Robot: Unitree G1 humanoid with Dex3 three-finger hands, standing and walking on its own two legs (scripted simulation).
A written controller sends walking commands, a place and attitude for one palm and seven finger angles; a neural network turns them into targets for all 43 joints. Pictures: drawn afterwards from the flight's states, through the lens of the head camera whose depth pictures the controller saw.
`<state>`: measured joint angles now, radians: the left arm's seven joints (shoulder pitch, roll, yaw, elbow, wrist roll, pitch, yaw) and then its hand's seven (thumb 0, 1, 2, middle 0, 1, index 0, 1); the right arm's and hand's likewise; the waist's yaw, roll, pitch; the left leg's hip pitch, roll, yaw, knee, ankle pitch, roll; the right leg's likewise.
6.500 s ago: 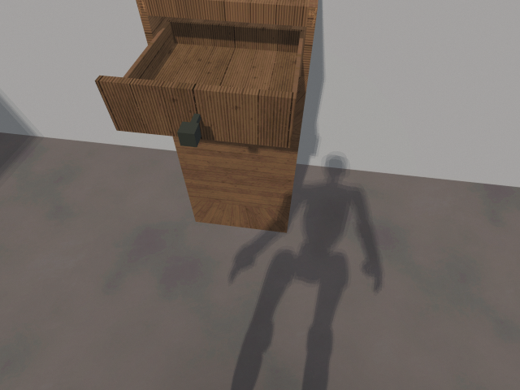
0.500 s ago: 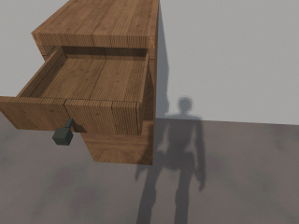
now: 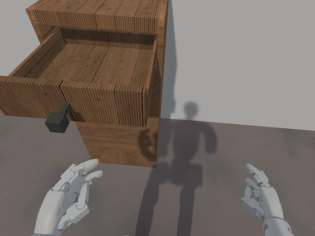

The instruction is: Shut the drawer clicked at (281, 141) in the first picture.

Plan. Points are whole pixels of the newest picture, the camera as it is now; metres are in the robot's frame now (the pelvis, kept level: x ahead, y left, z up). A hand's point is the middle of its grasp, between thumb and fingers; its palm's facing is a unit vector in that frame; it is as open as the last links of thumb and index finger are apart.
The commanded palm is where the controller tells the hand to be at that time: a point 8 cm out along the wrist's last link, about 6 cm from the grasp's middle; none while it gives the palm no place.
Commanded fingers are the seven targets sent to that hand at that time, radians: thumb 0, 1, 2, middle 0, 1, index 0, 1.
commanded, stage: raise the hand and make a fist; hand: left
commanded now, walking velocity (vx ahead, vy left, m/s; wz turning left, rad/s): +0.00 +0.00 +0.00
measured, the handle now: (61, 116) +0.35 +0.26 +0.14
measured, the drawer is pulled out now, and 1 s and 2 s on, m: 0.30 0.30 0.30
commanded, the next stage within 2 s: bring the fist close to the handle in 1.54 s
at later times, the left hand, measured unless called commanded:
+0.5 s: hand (62, 192) +0.18 +0.20 +0.11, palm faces +0.01 -0.99 -0.10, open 3.8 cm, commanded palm +0.13 +0.25 +0.13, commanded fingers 0.00 0.90 0.90 -1.08 -1.25 -1.08 -1.25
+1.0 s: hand (31, 179) +0.17 +0.21 +0.20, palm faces +0.04 -0.99 -0.15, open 3.2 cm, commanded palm +0.13 +0.26 +0.22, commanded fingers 0.00 0.90 0.90 -1.40 -1.60 -1.40 -1.60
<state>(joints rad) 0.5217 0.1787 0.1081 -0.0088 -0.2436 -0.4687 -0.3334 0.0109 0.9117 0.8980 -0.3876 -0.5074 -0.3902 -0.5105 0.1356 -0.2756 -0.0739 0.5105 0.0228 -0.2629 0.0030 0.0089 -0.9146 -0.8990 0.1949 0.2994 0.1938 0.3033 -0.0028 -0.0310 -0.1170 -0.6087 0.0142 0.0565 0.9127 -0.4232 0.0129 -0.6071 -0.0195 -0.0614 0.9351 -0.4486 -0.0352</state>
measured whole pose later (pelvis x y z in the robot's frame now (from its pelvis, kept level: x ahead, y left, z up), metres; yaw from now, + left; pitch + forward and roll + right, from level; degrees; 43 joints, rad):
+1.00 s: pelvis +0.02 +0.00 +0.04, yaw +2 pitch -3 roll -1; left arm 0.51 0.32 0.29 -0.48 -0.34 0.05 -0.34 0.02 0.89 0.90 -1.35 -1.55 -1.35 -1.55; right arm 0.19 -0.21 0.10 0.57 0.07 -0.38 -0.06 0.01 -0.91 -0.90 0.20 0.30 0.20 0.30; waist 0.09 0.06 -0.07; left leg -0.24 0.01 0.01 0.62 -0.32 0.01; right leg -0.20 0.00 -0.11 0.58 -0.33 -0.03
